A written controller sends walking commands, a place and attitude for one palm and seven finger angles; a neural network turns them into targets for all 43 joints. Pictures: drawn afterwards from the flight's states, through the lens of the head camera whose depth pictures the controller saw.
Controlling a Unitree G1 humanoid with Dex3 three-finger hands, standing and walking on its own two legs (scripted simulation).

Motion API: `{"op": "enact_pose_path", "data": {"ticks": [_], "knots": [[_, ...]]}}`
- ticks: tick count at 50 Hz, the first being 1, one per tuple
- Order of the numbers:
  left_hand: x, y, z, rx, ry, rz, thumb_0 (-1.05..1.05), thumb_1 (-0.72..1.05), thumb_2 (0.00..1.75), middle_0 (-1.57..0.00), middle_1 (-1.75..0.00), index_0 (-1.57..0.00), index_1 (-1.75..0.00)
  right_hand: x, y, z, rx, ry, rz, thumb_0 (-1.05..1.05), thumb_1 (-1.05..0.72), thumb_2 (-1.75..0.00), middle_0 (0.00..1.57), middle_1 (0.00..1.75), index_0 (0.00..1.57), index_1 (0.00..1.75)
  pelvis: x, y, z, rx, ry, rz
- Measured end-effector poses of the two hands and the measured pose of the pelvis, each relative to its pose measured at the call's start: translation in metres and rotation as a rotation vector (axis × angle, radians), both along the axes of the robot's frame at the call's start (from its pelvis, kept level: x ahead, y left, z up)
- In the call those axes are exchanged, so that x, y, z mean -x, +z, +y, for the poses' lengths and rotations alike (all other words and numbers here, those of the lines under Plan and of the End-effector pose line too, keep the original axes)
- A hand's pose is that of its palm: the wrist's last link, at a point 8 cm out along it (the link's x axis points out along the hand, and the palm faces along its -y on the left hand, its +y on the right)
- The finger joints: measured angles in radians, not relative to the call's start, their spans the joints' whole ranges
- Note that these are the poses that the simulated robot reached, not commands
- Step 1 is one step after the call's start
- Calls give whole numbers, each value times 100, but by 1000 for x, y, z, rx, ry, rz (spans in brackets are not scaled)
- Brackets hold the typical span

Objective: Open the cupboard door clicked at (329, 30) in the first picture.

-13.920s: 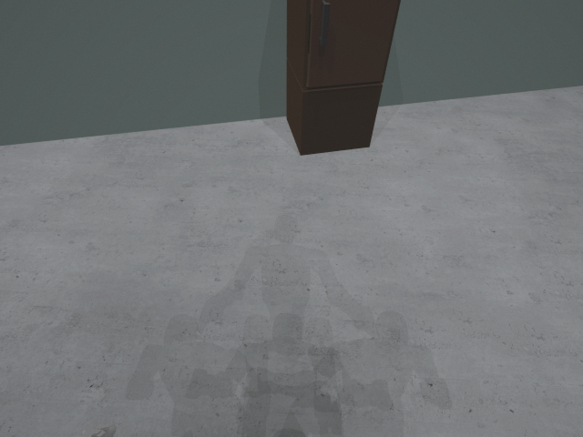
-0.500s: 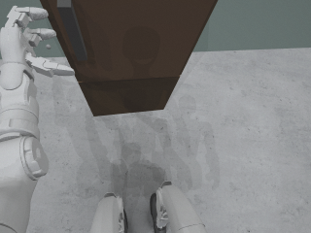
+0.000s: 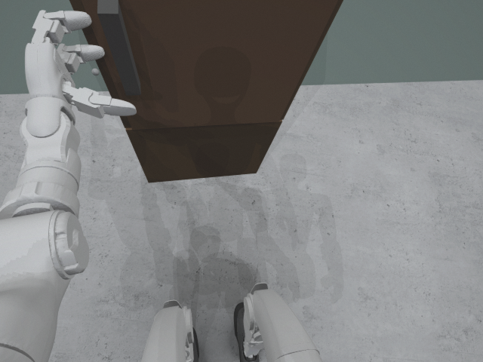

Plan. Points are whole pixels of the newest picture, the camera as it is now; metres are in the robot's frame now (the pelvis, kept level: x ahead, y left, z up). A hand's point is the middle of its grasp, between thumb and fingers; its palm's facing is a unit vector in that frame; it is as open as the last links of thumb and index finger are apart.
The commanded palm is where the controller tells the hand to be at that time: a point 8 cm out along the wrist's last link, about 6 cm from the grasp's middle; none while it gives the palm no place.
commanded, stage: slide the fingers in behind the handle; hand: left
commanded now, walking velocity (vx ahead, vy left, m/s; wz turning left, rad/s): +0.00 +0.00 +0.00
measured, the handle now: (122, 43) +0.60 +0.12 +0.06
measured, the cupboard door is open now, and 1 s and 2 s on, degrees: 0 0 0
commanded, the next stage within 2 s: move the hooked fingers beside the handle in 1.10 s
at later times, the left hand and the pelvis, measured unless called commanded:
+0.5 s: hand (107, 78) +0.54 +0.15 +0.05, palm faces +0.10 -1.00 -0.01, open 15.3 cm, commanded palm +0.53 +0.13 +0.05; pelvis +0.00 +0.00 +0.00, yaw +2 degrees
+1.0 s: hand (112, 79) +0.54 +0.14 +0.05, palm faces +0.12 -0.99 -0.01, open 15.5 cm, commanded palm +0.53 +0.12 +0.05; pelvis +0.00 +0.00 +0.00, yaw +3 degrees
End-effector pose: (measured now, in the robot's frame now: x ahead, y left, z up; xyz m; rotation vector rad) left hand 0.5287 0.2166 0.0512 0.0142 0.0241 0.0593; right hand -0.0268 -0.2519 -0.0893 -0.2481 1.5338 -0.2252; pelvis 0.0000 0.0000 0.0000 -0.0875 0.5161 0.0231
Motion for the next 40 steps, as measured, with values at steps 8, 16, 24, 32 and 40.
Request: {"op": "enact_pose_path", "data": {"ticks": [8,16,24,32,40], "knots": [[3,0,-3,-4,15,-1,-1,-50,30,-27,-120,-19,-118,-3,0,-1,-2,13,2,0,-91,-90,20,30,21,30,-1,0,0,3,11,-1],[8,-1,-11,8,24,-5,-1,-50,30,-28,-120,-11,-115,-9,0,-1,-11,31,3,0,-91,-90,20,30,21,30,-3,3,0,4,22,-7],[12,-1,-17,6,36,-8,-1,-50,30,-29,-120,-4,-113,-15,-2,-2,-20,43,-1,0,-91,-90,20,30,21,30,-4,3,-1,4,31,-11],[15,-1,-23,9,53,-11,-1,-50,30,-30,-120,0,-110,-20,-4,-3,-30,57,-6,0,-91,-90,20,30,21,30,-5,3,-2,2,39,-14],[15,-2,-24,9,60,-17,-1,-50,30,-30,-120,0,-112,-21,-6,-5,-27,71,-4,0,-91,-90,20,30,21,30,-3,0,-3,3,46,-8]]}}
